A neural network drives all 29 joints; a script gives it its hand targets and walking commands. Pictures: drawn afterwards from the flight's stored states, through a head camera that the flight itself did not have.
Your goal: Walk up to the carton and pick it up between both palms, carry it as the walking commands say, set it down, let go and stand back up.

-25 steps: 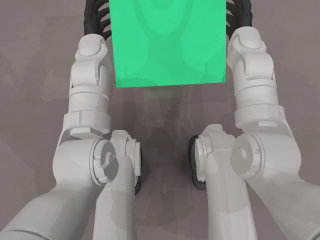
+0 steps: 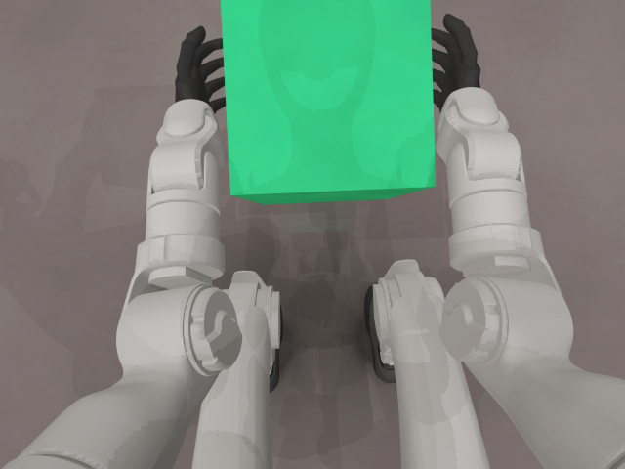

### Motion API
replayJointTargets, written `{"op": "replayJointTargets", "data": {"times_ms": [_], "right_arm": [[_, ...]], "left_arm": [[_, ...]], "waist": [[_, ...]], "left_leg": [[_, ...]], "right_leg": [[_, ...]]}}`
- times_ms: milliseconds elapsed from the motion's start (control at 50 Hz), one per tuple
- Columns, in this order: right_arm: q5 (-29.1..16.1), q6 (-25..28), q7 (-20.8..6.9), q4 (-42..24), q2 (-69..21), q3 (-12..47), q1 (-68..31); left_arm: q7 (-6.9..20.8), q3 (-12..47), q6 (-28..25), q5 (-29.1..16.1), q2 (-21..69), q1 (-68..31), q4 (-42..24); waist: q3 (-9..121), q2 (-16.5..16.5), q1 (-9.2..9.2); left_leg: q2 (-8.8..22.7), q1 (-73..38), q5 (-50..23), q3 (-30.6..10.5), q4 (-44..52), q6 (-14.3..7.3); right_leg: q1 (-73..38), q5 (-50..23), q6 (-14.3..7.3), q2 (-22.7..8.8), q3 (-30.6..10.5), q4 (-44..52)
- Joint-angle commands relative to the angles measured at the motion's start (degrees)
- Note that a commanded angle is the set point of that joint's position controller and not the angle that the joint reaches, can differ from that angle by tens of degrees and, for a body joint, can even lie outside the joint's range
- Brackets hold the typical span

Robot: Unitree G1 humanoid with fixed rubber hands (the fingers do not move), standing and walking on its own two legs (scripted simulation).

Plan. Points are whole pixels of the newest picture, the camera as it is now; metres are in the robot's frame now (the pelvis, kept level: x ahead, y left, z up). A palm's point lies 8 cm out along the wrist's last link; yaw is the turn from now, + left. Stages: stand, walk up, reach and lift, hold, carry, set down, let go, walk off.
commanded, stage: reach and lift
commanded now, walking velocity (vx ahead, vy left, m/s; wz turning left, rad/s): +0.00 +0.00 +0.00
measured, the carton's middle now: (324, 116) +0.51 -0.02 -0.14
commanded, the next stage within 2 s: none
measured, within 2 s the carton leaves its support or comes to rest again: neither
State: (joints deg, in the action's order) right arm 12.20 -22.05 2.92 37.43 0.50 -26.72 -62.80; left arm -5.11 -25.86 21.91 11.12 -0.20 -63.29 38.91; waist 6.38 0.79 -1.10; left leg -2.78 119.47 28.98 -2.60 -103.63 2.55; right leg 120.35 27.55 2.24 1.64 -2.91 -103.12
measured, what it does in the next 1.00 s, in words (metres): rises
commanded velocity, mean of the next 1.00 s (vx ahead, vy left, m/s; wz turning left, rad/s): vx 0.00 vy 0.00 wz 0.00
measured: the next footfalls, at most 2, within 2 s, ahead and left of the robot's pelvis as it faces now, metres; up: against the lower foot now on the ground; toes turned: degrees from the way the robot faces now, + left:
none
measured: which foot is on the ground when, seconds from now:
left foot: down 0.00-1.00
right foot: down 0.00-1.00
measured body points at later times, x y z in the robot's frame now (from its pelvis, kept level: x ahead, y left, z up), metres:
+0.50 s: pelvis +0.01 +0.00 +0.05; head +0.25 -0.01 +0.43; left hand +0.50 +0.13 -0.01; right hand +0.50 -0.16 -0.01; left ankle +0.11 +0.13 -0.44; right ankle +0.11 -0.13 -0.44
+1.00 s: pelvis +0.03 +0.00 +0.12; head +0.23 +0.00 +0.52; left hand +0.48 +0.13 +0.07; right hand +0.48 -0.16 +0.07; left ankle +0.11 +0.13 -0.44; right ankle +0.11 -0.13 -0.44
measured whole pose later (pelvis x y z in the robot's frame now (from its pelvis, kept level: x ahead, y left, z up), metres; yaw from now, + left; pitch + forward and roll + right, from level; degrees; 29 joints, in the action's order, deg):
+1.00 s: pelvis +0.03 +0.00 +0.12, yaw +0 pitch +36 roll +0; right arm 13.9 -21.6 2.0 35.4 -4.5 -25.7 -46.6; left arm -3.9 -25.1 21.8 13.6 4.9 -46.9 36.2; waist 11.7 0.7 -1.0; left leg -2.2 91.4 27.5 -3.0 -82.8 1.7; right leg 92.0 26.3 1.9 1.2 -2.8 -82.2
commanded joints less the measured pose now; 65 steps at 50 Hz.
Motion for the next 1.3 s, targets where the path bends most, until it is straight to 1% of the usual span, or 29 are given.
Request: {"op": "replayJointTargets", "data": {"times_ms": [0,300,840,1280], "right_arm": [[-9.35,0.62,-14.87,0.74,-60.02,31.08,-38.56],[-8.7,0.21,-15.03,1.51,-62.56,31.31,-33.51],[-7.71,1.13,-15.08,1.23,-65.29,32.58,-23.44],[-7.16,2.33,-15.24,-0.81,-67.36,35.69,-11.68]], "left_arm": [[15.19,30.95,-1.38,-9.5,61.24,-40.72,-0.93],[15.73,30.63,-0.9,-8.36,63.19,-35.48,-0.17],[15.9,32.56,-1.45,-7.42,66.51,-24.85,-0.85],[16.38,35.2,-2.62,-6.37,68.23,-12.94,-2.83]], "waist": [[65.95,-0.08,-0.91],[62.79,-0.31,-0.35],[56.6,0.14,-0.38],[49.37,-0.48,-0.22]], "left_leg": [[-7.75,-34.04,-11.61,7.19,10.72,-0.64],[-7.85,-38.52,-11.72,6.55,16.17,-0.85],[-7.69,-51.34,-12.78,4.35,27.97,-0.73],[-6.96,-63.37,-16.82,2.1,39.16,-1.13]], "right_leg": [[-39.02,-12.85,-0.72,7.64,7.5,10.04],[-43.74,-12.98,-0.62,7.95,6.9,15.55],[-55.56,-13.21,-0.87,8.13,5.22,26.87],[-68.55,-17.45,-1.0,7.44,2.88,38.13]]}}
